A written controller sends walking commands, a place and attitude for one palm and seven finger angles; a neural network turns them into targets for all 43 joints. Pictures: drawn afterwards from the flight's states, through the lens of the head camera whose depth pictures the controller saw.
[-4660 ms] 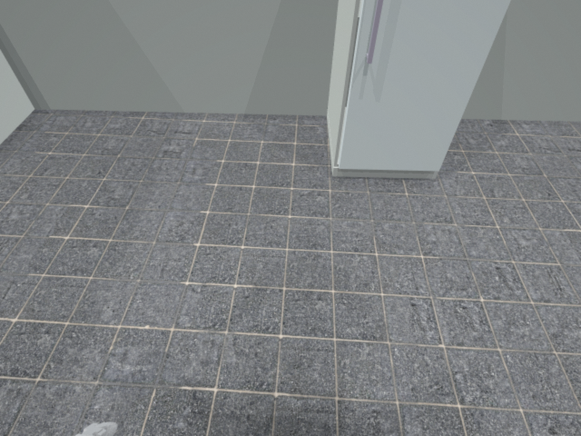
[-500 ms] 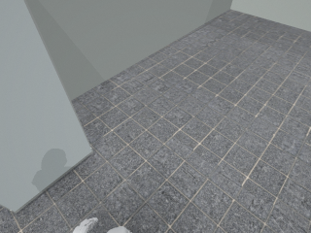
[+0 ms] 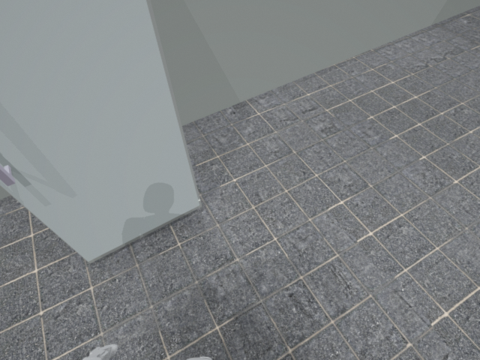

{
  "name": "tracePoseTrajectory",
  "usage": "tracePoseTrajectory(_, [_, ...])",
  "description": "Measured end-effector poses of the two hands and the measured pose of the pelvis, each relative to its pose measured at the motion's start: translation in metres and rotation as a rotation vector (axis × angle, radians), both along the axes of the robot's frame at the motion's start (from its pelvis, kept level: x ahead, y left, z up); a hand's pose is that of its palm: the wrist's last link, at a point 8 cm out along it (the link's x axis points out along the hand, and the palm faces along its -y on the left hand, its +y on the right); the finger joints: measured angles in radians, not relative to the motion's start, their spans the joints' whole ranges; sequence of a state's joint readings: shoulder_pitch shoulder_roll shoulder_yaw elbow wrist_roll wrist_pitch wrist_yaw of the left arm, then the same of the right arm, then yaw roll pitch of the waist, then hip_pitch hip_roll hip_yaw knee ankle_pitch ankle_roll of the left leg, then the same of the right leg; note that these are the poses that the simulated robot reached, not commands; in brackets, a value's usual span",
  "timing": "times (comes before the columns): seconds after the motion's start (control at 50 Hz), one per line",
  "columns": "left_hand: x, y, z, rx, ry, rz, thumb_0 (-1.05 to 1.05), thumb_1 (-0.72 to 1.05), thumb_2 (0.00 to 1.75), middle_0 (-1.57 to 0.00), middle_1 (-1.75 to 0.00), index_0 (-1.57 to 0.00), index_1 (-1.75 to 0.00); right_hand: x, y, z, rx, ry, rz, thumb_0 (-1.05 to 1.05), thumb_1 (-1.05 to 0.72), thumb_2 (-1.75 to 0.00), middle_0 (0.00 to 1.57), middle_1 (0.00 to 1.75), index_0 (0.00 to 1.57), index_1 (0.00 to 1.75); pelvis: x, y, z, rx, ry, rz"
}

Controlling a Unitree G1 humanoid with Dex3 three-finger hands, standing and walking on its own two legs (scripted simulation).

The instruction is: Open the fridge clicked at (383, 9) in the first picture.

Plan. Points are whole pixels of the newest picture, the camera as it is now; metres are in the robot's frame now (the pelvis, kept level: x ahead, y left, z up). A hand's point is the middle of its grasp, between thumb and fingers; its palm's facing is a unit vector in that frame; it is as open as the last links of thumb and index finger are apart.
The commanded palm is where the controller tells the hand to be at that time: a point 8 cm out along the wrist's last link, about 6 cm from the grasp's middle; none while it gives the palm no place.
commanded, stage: turn to face it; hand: left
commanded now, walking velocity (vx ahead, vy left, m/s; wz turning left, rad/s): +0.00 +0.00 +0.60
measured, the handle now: out of the picture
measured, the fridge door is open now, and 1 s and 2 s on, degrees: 0 0 0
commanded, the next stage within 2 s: take the last steps up to it in 0.82 s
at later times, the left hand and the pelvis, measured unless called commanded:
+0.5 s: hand out of the picture -0.05 +0.23 -0.18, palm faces +0.35 -0.90 -0.27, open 7.4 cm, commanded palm none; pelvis -0.01 +0.01 +0.00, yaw +19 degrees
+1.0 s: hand out of the picture -0.02 +0.17 -0.14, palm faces +0.48 -0.83 -0.27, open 7.4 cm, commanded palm none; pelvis +0.00 -0.04 +0.01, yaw +29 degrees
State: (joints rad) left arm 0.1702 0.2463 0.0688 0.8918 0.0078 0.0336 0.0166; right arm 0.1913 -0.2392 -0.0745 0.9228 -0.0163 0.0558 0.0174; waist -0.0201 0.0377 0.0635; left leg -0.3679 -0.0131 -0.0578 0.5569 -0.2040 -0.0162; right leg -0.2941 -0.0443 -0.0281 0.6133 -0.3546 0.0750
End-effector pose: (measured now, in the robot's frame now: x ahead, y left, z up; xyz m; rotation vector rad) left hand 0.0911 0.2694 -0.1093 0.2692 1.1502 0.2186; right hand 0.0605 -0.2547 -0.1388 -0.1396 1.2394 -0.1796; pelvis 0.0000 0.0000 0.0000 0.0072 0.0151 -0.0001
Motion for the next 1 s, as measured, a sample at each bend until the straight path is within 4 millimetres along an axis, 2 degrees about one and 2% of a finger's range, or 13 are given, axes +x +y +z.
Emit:
tracePoseTrajectory(0.04, [-0.006,-0.012,0.002,0.005,-0.031,0.013,0.00,0.90,0.90,-0.20,-0.30,-0.20,-0.30,0.008,-0.011,-0.006,0.004,-0.006,0.022,0.00,-0.90,-0.90,0.20,0.30,0.20,0.30,-0.003,-0.008,-0.003,-0.001,-0.010,0.034])
tracePoseTrajectory(0.12, [-0.028,-0.032,0.009,-0.014,-0.038,0.066,0.00,0.90,0.90,-0.20,-0.30,-0.20,-0.30,0.027,-0.023,0.001,0.000,-0.011,0.078,0.01,-0.91,-0.90,0.20,0.30,0.20,0.30,-0.004,-0.017,0.004,0.018,-0.022,0.092])
tracePoseTrajectory(0.24, [-0.064,-0.046,0.004,-0.056,0.013,0.141,0.00,0.90,0.90,-0.20,-0.30,-0.21,-0.30,0.057,-0.021,0.014,-0.009,-0.028,0.171,0.01,-0.91,-0.90,0.20,0.30,0.19,0.29,-0.005,-0.022,0.011,0.040,-0.017,0.171])
tracePoseTrajectory(0.32, [-0.095,-0.040,-0.006,-0.079,0.053,0.216,0.00,0.90,0.90,-0.21,-0.30,-0.21,-0.30,0.081,-0.004,0.018,-0.023,-0.032,0.259,0.01,-0.91,-0.90,0.20,0.30,0.19,0.29,-0.008,-0.017,0.009,0.036,-0.008,0.223])
tracePoseTrajectory(0.42, [-0.142,-0.015,-0.029,-0.098,0.114,0.330,0.00,0.90,0.90,-0.21,-0.30,-0.21,-0.30,0.114,0.033,0.020,-0.052,-0.090,0.377,0.01,-0.91,-0.90,0.20,0.30,0.19,0.29,-0.010,0.001,-0.004,0.002,0.003,0.290])
tracePoseTrajectory(0.46, [-0.157,-0.005,-0.035,-0.096,0.149,0.366,0.00,0.90,0.90,-0.21,-0.30,-0.21,-0.30,0.120,0.047,0.022,-0.057,-0.114,0.409,0.00,-0.91,-0.90,0.20,0.30,0.19,0.29,-0.013,0.005,-0.006,0.008,0.001,0.307])
tracePoseTrajectory(0.5, [-0.165,0.003,-0.033,-0.087,0.169,0.394,0.00,0.90,0.90,-0.20,-0.30,-0.20,-0.30,0.121,0.056,0.027,-0.059,-0.122,0.432,0.00,-0.91,-0.90,0.20,0.30,0.19,0.30,-0.014,0.007,-0.002,-0.002,-0.004,0.323])
tracePoseTrajectory(0.56, [-0.166,0.010,-0.024,-0.079,0.150,0.418,0.00,0.90,0.90,-0.20,-0.30,-0.20,-0.30,0.116,0.064,0.031,-0.058,-0.105,0.452,0.00,-0.90,-0.90,0.20,0.30,0.20,0.30,-0.014,0.009,0.005,-0.013,-0.010,0.350])
tracePoseTrajectory(0.66, [-0.151,0.011,-0.011,-0.061,0.084,0.428,0.00,0.91,0.90,-0.20,-0.30,-0.20,-0.30,0.107,0.066,0.025,-0.031,-0.060,0.470,0.00,-0.90,-0.90,0.20,0.30,0.20,0.30,-0.013,0.005,0.010,-0.012,-0.015,0.387])
tracePoseTrajectory(0.74, [-0.134,0.000,-0.004,-0.041,0.033,0.423,0.00,0.91,0.90,-0.20,-0.30,-0.20,-0.30,0.101,0.057,0.013,-0.001,-0.028,0.467,0.00,-0.90,-0.90,0.20,0.30,0.20,0.30,-0.010,-0.006,0.008,0.003,-0.018,0.411])
tracePoseTrajectory(0.82, [-0.121,-0.020,-0.001,-0.012,-0.015,0.414,0.00,0.90,0.90,-0.20,-0.30,-0.20,-0.30,0.100,0.041,-0.006,0.034,-0.007,0.454,0.00,-0.90,-0.90,0.20,0.30,0.20,0.30,-0.004,-0.022,-0.001,0.020,-0.024,0.430])
tracePoseTrajectory(0.9, [-0.126,-0.044,0.007,-0.021,-0.029,0.440,0.00,0.90,0.90,-0.20,-0.30,-0.20,-0.30,0.100,0.029,-0.008,0.035,0.032,0.463,0.00,-0.90,-0.90,0.20,0.30,0.20,0.30,-0.003,-0.031,0.005,0.032,-0.032,0.472])
tracePoseTrajectory(1.0, [-0.147,-0.067,0.007,-0.056,-0.002,0.495,0.00,0.90,0.90,-0.20,-0.30,-0.20,-0.30,0.100,0.021,-0.001,0.021,0.062,0.497,0.00,-0.91,-0.90,0.20,0.30,0.19,0.30,-0.002,-0.036,0.012,0.039,-0.030,0.506])
